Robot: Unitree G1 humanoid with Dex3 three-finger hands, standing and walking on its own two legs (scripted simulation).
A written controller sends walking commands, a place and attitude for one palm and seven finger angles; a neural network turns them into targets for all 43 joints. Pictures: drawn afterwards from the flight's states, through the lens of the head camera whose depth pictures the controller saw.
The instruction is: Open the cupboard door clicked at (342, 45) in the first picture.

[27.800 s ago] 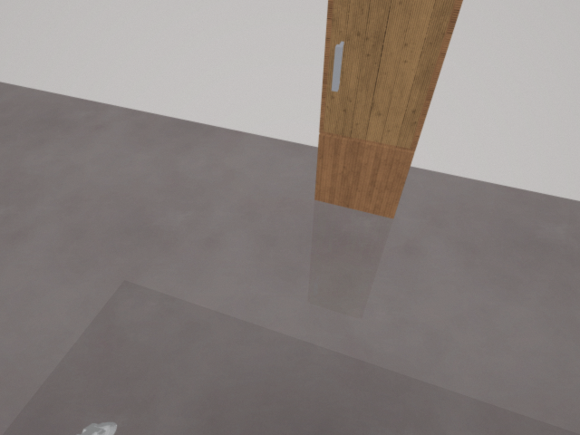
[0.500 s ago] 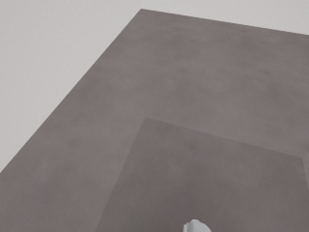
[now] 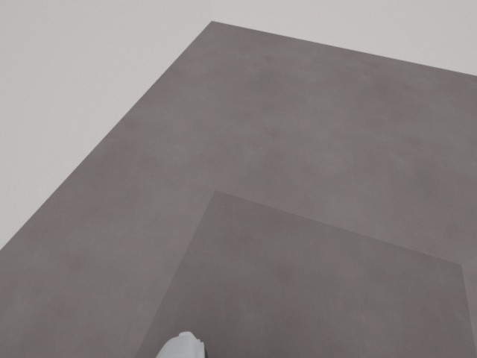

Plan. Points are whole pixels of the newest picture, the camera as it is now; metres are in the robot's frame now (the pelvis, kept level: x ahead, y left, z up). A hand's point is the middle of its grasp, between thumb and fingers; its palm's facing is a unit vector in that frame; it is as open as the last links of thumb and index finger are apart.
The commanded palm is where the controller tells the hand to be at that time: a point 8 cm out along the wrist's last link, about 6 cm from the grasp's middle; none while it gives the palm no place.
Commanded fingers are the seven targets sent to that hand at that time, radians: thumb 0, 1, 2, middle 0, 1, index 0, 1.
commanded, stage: turn to face it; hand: left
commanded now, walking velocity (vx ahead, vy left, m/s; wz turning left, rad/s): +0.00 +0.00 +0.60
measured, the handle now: out of the picture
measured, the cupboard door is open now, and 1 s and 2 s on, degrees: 51 51 51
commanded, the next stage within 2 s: none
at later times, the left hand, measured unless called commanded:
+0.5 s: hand (141, 343) +0.17 +0.18 -0.15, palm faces +0.26 -0.92 -0.30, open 7.3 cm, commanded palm none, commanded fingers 0.00 0.90 0.90 -0.20 -0.30 -0.20 -0.30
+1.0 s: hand out of the picture +0.06 +0.15 -0.17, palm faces +0.58 -0.76 -0.28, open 7.4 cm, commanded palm none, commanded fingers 0.00 0.90 0.90 -0.20 -0.30 -0.20 -0.30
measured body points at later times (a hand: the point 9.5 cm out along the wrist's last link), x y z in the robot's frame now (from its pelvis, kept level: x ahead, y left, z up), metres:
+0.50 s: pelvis +0.09 -0.05 -0.01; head +0.14 -0.06 +0.44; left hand +0.15 +0.23 -0.13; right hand +0.24 -0.28 -0.16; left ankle +0.12 +0.09 -0.72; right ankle +0.12 -0.17 -0.74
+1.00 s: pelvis +0.13 -0.07 -0.01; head +0.17 -0.04 +0.44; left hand +0.03 +0.19 -0.15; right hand +0.37 -0.22 -0.14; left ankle +0.08 +0.05 -0.73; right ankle +0.20 -0.19 -0.69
